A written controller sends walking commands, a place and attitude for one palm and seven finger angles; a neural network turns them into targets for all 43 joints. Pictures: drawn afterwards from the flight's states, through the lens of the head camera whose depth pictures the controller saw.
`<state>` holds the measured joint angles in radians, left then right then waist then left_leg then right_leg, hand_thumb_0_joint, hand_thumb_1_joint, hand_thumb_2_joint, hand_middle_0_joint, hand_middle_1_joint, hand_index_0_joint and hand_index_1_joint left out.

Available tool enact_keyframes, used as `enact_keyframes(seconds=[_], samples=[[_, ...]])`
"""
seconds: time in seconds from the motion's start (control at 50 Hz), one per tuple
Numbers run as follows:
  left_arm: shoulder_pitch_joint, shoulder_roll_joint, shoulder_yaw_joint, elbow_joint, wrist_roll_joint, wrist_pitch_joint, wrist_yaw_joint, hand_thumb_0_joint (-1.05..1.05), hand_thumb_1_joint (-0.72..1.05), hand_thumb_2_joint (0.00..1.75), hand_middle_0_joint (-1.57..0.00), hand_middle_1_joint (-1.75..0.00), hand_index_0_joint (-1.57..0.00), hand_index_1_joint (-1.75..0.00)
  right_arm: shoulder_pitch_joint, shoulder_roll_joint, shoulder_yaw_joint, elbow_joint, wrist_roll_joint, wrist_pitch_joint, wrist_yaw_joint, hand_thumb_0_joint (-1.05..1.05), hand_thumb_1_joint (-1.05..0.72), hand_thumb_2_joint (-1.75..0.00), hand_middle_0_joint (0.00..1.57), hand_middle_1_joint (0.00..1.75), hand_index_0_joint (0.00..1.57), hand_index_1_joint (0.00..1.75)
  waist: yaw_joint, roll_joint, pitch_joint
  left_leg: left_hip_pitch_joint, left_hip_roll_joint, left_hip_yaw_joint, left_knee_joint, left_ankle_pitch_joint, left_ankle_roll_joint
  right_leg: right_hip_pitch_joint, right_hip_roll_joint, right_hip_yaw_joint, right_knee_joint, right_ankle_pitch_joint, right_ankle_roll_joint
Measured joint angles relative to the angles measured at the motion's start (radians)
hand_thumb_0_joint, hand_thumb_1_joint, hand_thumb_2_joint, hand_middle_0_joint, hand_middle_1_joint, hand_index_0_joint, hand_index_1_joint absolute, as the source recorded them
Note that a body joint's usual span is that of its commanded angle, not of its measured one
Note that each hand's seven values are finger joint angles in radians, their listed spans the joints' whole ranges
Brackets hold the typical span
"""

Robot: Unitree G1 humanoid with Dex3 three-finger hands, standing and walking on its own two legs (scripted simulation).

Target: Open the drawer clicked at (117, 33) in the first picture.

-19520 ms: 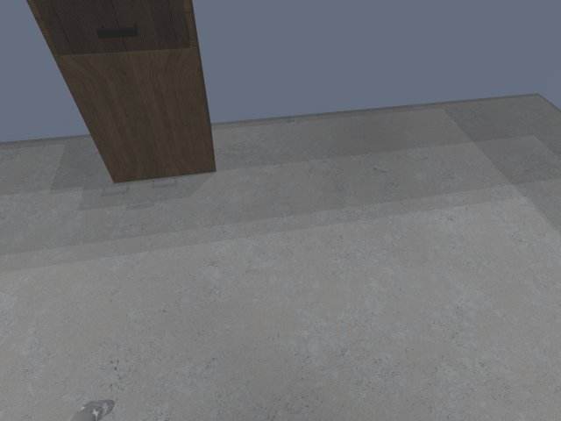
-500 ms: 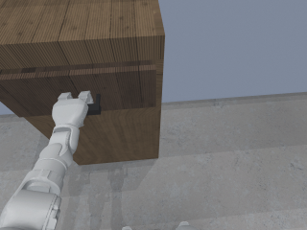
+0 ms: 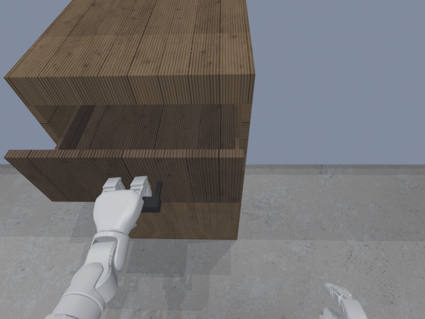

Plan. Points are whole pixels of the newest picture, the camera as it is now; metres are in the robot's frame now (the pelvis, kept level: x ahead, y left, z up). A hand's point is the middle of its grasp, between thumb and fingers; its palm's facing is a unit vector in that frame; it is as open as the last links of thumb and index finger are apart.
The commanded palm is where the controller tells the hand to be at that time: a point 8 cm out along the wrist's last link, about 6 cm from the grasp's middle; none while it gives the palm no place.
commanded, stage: pull the drawer open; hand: left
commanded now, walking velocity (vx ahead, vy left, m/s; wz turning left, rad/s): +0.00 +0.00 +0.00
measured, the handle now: (131, 195) +0.36 +0.20 +0.00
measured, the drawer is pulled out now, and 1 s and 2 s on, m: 0.15 0.30 0.28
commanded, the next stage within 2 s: open the thumb to release the handle in 0.92 s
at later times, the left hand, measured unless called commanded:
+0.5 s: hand (117, 272) +0.21 +0.20 -0.02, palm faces -0.05 -0.10 -0.99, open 5.8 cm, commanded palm +0.17 +0.20 +0.04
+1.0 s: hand (110, 302) +0.16 +0.19 -0.02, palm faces -0.03 -0.11 -0.99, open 5.8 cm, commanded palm +0.15 +0.20 +0.04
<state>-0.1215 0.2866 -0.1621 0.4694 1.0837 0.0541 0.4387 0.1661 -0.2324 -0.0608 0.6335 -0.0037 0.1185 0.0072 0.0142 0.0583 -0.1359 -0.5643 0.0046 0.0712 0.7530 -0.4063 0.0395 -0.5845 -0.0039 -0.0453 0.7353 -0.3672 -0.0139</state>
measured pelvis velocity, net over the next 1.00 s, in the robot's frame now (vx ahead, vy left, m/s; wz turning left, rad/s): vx -0.01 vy -0.02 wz -0.03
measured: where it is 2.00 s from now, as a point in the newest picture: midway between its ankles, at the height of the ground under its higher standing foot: outside the picture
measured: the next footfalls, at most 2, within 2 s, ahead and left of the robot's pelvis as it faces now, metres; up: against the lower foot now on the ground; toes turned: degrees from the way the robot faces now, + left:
none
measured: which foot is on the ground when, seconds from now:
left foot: down 0.00-1.00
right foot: down 0.00-1.00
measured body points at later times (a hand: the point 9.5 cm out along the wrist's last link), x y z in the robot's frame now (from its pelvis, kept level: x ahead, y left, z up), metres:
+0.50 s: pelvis +0.00 -0.02 +0.00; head +0.04 -0.04 +0.45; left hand +0.20 +0.20 +0.03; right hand +0.19 -0.25 -0.11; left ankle -0.03 +0.09 -0.71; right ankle -0.01 -0.11 -0.71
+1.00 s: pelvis -0.01 -0.02 -0.02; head +0.03 -0.05 +0.42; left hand +0.16 +0.20 +0.03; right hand +0.19 -0.25 -0.12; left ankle -0.03 +0.09 -0.71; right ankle -0.01 -0.11 -0.71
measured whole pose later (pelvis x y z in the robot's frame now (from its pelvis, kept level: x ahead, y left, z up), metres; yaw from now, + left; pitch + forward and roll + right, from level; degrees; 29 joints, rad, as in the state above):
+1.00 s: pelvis -0.01 -0.02 -0.02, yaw -2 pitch +12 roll +1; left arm 0.61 0.33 -0.06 -0.14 1.06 -0.02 0.49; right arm 0.13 -0.22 -0.01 0.54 -0.06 0.08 0.06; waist 0.04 0.04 -0.14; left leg -0.62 0.03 0.10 0.91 -0.49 0.01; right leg -0.69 0.02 -0.01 0.94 -0.46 -0.05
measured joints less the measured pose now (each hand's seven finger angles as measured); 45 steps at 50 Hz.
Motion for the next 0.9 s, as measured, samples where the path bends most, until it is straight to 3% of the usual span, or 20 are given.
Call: enact_keyframes(seconds=[0.16,0.32,0.7,0.9], samples=[[0.125,0.005,-0.003,-0.110,0.005,-0.003,-0.008,0.03,0.68,0.82,-0.36,-1.35,-0.42,-1.35,-0.028,0.009,0.020,-0.010,-0.009,-0.010,-0.010,0.00,-0.91,-0.90,0.20,0.30,0.20,0.30,0.019,-0.006,0.017,0.038,0.001,-0.003,-0.009,0.002,-0.009,0.032,0.001,-0.003,0.005,-0.007,-0.010],[0.275,0.021,0.027,-0.231,-0.001,-0.026,-0.012,0.04,0.69,0.79,-0.35,-1.35,-0.42,-1.35,-0.036,0.014,0.028,-0.015,-0.016,-0.022,-0.008,0.00,-0.91,-0.90,0.20,0.30,0.20,0.30,0.021,-0.011,0.024,0.059,0.009,0.006,-0.014,0.001,-0.020,0.042,0.010,0.006,0.013,-0.012,-0.020],[0.655,0.043,0.067,-0.521,0.001,-0.085,0.046,0.05,0.68,0.77,-0.33,-1.35,-0.43,-1.35,-0.066,0.006,0.025,-0.053,-0.046,-0.038,0.028,0.01,-0.91,-0.90,0.20,0.30,0.20,0.30,0.041,-0.023,0.021,0.006,0.018,0.019,0.075,-0.037,-0.029,-0.026,0.016,0.020,0.120,-0.053,-0.032],[0.712,0.036,0.095,-0.591,-0.016,-0.073,0.046,0.05,0.68,0.74,-0.32,-1.35,-0.42,-1.35,-0.056,0.017,0.048,-0.095,-0.052,-0.037,0.052,0.01,-0.91,-0.90,0.20,0.30,0.20,0.30,0.030,-0.027,0.002,-0.046,0.025,0.027,0.143,-0.070,-0.032,-0.085,0.020,0.028,0.191,-0.083,-0.036]])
